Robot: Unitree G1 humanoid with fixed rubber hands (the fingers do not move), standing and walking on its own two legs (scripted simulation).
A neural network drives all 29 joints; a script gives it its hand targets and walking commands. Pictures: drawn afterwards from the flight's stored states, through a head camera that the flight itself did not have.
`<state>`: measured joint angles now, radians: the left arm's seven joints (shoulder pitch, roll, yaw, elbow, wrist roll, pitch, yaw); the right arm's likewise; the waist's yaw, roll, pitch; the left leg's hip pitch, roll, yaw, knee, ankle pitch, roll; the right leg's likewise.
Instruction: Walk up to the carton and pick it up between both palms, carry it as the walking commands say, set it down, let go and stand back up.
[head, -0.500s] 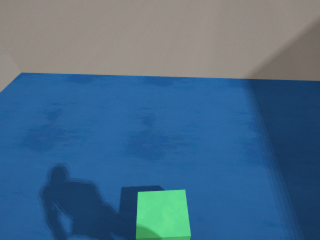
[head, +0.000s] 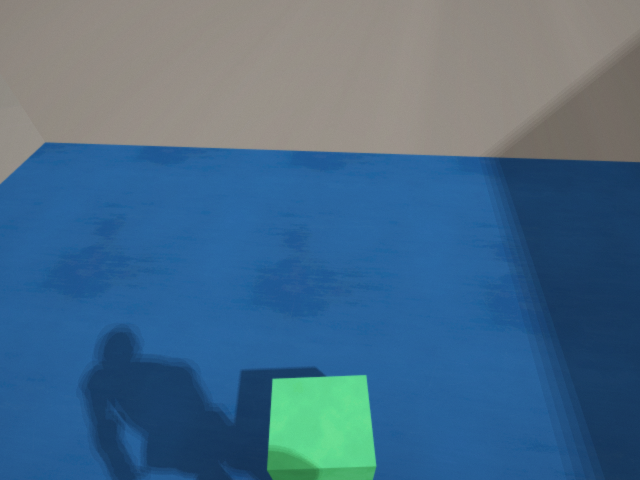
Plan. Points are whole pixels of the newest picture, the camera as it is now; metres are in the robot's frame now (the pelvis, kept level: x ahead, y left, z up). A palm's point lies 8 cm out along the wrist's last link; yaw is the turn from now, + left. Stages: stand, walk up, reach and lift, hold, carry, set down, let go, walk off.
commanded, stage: walk up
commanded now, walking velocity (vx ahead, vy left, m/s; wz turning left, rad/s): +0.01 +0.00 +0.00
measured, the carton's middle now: (322, 433) +0.39 +0.04 -0.66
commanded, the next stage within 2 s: stand in 0.12 s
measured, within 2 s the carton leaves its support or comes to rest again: neither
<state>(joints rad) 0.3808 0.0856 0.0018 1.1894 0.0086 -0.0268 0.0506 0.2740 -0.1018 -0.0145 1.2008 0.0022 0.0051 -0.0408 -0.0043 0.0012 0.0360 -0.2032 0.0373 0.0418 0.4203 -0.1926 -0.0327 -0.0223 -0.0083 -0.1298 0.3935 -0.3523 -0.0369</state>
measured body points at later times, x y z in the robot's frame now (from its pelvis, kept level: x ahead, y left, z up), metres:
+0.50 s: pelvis -0.02 +0.00 -0.03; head +0.03 +0.00 +0.42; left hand +0.11 +0.23 -0.16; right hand +0.13 -0.23 -0.16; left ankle +0.02 +0.14 -0.74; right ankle -0.08 -0.08 -0.74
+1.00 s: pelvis -0.07 +0.03 -0.07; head +0.08 +0.01 +0.35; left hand +0.17 +0.24 -0.19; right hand +0.16 -0.21 -0.20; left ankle +0.02 +0.16 -0.74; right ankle -0.08 -0.08 -0.74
